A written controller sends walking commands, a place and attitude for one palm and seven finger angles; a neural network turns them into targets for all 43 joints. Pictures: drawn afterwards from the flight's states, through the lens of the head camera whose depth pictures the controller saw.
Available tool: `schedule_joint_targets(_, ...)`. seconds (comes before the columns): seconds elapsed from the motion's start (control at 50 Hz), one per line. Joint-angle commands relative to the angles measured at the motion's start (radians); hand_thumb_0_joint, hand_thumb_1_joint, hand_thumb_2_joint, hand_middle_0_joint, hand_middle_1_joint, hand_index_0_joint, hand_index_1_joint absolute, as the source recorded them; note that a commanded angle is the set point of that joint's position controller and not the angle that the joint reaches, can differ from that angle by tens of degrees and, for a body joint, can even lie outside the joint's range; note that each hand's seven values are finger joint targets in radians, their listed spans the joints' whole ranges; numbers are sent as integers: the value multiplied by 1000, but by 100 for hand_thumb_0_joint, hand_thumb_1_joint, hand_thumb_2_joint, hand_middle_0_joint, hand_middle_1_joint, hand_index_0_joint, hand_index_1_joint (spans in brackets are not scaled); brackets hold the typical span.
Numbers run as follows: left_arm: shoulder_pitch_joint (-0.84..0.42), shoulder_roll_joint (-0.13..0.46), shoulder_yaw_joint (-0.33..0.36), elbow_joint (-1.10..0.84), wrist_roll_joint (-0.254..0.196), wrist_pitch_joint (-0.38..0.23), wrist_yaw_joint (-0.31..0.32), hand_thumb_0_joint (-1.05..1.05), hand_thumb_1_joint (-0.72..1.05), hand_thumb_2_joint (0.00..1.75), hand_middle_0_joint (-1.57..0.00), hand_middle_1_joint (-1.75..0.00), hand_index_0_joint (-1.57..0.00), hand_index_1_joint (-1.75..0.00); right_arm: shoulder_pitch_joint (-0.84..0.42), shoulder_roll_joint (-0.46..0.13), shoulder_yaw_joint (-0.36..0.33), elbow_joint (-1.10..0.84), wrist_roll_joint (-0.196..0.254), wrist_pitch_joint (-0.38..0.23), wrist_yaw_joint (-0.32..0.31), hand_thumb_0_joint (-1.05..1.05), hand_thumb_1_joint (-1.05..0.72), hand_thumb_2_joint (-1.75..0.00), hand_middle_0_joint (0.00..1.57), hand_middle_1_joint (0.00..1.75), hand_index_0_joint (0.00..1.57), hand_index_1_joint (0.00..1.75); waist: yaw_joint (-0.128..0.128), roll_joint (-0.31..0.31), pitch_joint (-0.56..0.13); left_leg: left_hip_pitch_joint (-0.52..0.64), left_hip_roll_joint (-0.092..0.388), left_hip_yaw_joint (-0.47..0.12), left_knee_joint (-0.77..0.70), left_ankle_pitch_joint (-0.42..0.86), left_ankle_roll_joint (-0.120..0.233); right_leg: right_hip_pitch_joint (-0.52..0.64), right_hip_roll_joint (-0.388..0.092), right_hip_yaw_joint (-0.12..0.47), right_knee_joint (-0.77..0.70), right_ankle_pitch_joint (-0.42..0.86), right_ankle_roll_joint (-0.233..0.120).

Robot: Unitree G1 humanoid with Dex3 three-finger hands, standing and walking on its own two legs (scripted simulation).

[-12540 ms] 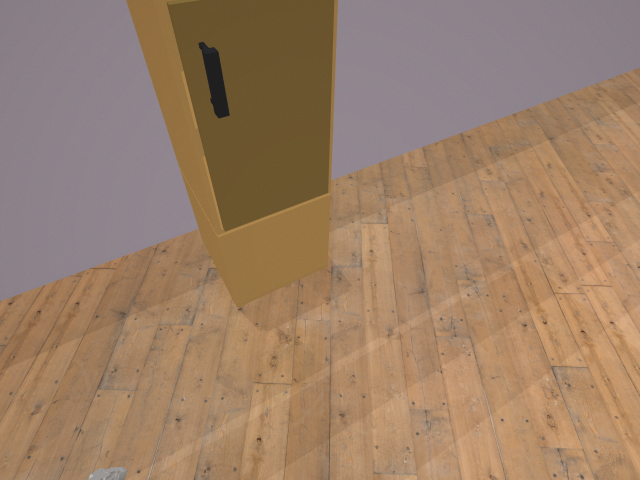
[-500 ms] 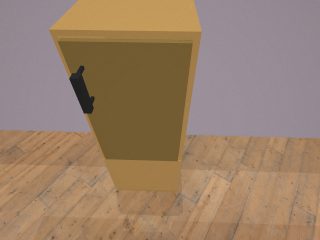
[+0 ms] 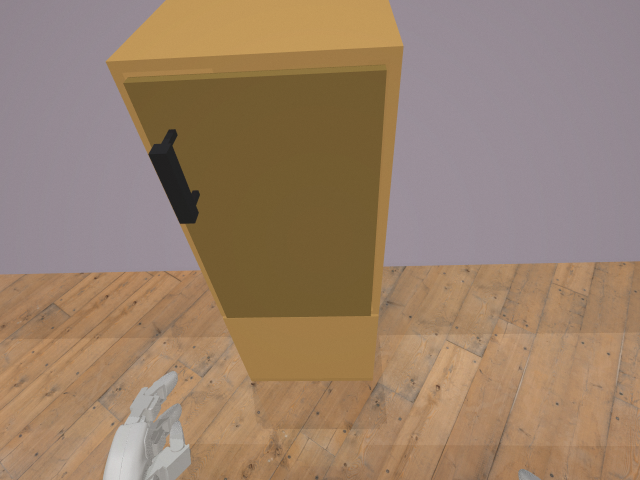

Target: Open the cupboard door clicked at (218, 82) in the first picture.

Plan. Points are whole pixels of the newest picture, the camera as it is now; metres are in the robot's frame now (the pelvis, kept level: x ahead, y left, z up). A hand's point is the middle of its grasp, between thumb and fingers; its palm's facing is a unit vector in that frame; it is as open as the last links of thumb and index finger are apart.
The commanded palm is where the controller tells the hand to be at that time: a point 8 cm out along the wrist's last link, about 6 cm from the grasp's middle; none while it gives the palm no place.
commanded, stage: raise the hand with hooked fingers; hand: left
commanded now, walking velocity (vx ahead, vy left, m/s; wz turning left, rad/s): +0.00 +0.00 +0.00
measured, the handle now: (180, 177) +0.52 +0.23 +0.12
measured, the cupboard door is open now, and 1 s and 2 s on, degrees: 0 0 0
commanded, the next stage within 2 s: move the hooked fingers beside the handle in 1.90 s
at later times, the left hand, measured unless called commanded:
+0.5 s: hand (158, 420) +0.19 +0.20 +0.03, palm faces -0.02 -1.00 -0.05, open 10.2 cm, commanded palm +0.17 +0.26 +0.03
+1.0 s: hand (102, 348) +0.25 +0.26 +0.09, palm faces +0.06 -1.00 -0.07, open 13.1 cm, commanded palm +0.22 +0.31 +0.10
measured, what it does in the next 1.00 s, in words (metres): stands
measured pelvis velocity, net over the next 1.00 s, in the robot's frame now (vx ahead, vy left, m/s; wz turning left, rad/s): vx -0.01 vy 0.04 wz -0.01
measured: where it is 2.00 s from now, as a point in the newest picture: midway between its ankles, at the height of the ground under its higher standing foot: outside the picture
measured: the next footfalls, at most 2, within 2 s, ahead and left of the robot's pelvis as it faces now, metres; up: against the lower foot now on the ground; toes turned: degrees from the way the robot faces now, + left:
none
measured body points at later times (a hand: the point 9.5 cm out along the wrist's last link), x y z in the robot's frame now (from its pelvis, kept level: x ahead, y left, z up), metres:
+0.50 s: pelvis -0.02 +0.02 -0.05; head +0.01 +0.03 +0.40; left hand +0.19 +0.25 +0.03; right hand +0.17 -0.17 -0.12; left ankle +0.00 +0.12 -0.73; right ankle +0.01 -0.08 -0.73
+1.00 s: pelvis -0.01 +0.04 -0.01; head +0.00 +0.04 +0.44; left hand +0.24 +0.31 +0.09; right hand +0.16 -0.21 -0.07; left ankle +0.00 +0.12 -0.73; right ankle +0.01 -0.08 -0.73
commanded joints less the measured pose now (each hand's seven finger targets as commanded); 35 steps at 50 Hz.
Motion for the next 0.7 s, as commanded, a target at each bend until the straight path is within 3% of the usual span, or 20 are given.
schedule_joint_targets(0.0,69,-62,43,-51,-38,-292,-169,0,64,79,-22,-47,-22,-47,-167,-93,-51,-274,-35,-98,42,0,-90,-90,20,30,20,30,59,-371,5,-285,-23,-39,135,-29,-1,-229,-48,131,-14,-185,57)
schedule_joint_targets(0.02,119,-51,85,-47,-60,-367,-230,0,62,78,-22,-48,-22,-48,-179,-95,-58,-296,-36,-90,63,0,-90,-90,20,30,20,30,80,-361,-33,-338,-30,-35,179,-11,-10,-209,-47,130,55,-92,52)
schedule_joint_targets(0.04,182,-10,149,-21,-75,-426,-300,0,60,77,-22,-50,-22,-50,-184,-99,-69,-319,-36,-68,89,0,-90,-90,20,30,20,30,110,-247,-66,-349,-41,-26,218,22,-22,-176,-51,140,116,11,36)
schedule_joint_targets(0.06,190,24,183,-59,-73,-450,-331,0,57,76,-22,-51,-22,-51,-206,-97,-71,-362,-36,-49,101,0,-90,-90,20,30,20,30,121,-162,-118,-364,-50,-1,246,53,-17,-151,-57,137,164,91,28)
schedule_joint_targets(0.1,173,69,201,-165,-52,-388,-335,0,53,74,-23,-54,-23,-54,-243,-92,-69,-445,-29,3,102,0,-90,-90,20,30,20,30,136,-131,-195,-386,-56,34,253,70,1,-109,-58,152,187,137,30)
schedule_joint_targets(0.14,114,73,180,-290,-46,-297,-305,0,48,72,-23,-57,-23,-57,-251,-85,-61,-495,-22,57,93,0,-90,-90,20,30,20,30,119,-101,-183,-382,-54,30,246,50,9,-127,-48,170,170,100,32)
schedule_joint_targets(0.18,-23,67,154,-437,-37,-266,-256,0,43,70,-23,-60,-23,-60,-226,-77,-51,-533,-18,85,79,0,-90,-90,20,30,20,30,72,-41,-171,-348,-37,15,246,30,19,-188,-28,150,164,41,28)
schedule_joint_targets(0.22,-93,67,155,-539,-22,-297,-206,0,39,68,-24,-63,-24,-63,-163,-65,-44,-528,-26,90,70,0,-90,-90,20,30,20,30,40,-8,-191,-297,-12,-16,250,57,25,-230,-8,110,184,73,26)
schedule_joint_targets(0.24,-183,86,150,-611,-19,-325,-193,0,36,67,-24,-64,-24,-64,-145,-70,-39,-519,-31,89,64,0,-90,-90,20,30,20,30,5,-43,-196,-289,-1,-35,265,51,31,-267,3,99,199,63,31)
schedule_joint_targets(0.28,-227,67,106,-636,-16,-374,-203,0,32,65,-24,-68,-24,-68,-129,-65,-24,-498,-35,71,56,0,-90,-90,20,30,20,30,-18,34,-212,-246,7,-51,278,54,29,-305,7,83,205,50,27)
schedule_joint_targets(0.32,-246,71,86,-596,-26,-390,-239,0,27,63,-25,-70,-25,-70,-128,-74,-10,-474,-32,49,50,0,-90,-90,20,30,20,30,-33,27,-205,-250,12,-68,275,23,26,-322,10,72,197,9,28)
schedule_joint_targets(0.36,-240,97,100,-518,-43,-349,-292,0,22,61,-25,-74,-25,-74,-132,-89,-1,-456,-23,35,42,0,-90,-90,20,30,20,30,-36,-6,-182,-267,11,-79,257,-14,25,-307,12,66,175,-29,30)
schedule_joint_targets(0.44,-153,149,182,-399,-85,-187,-352,0,13,57,-25,-80,-25,-80,-159,-92,10,-453,-3,24,24,0,-90,-90,20,30,20,30,21,-44,-202,-269,5,-84,185,-32,23,-200,7,63,112,-67,32)
schedule_joint_targets(0.5,-170,167,244,-447,-107,-123,-327,0,6,54,-26,-84,-26,-84,-174,-80,14,-452,1,16,17,0,-90,-90,20,30,20,30,50,-47,-223,-231,9,-81,133,10,18,-140,0,45,94,-33,35)
schedule_joint_targets(0.56,-216,201,302,-469,-118,-124,-287,0,-1,51,-27,-88,-27,-88,-172,-77,19,-435,-7,2,16,0,-90,-90,20,30,20,30,59,-52,-188,-212,15,-83,97,31,13,-126,2,35,81,-20,33)
schedule_joint_targets(0.68,-257,200,293,-447,-108,-165,-291,0,-15,45,-27,-98,-27,-98,-137,-100,11,-403,-5,-38,28,0,-90,-90,20,30,20,30,45,-12,-174,-141,16,-74,60,68,6,-111,3,28,60,21,28)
